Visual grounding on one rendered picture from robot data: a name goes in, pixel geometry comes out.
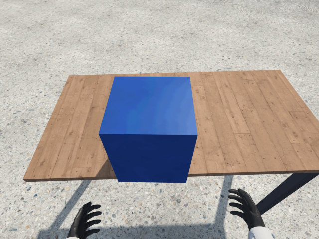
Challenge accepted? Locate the robot right hand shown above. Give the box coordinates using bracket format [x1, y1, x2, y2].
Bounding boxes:
[228, 188, 265, 231]

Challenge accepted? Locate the robot left hand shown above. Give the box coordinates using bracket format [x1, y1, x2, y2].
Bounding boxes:
[67, 202, 102, 239]

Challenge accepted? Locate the carton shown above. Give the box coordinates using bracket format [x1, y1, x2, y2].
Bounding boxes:
[99, 76, 198, 183]

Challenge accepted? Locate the table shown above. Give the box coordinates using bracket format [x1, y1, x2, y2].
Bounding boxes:
[23, 70, 319, 215]

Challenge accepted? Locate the right robot forearm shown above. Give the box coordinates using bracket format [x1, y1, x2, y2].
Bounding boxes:
[249, 226, 275, 239]

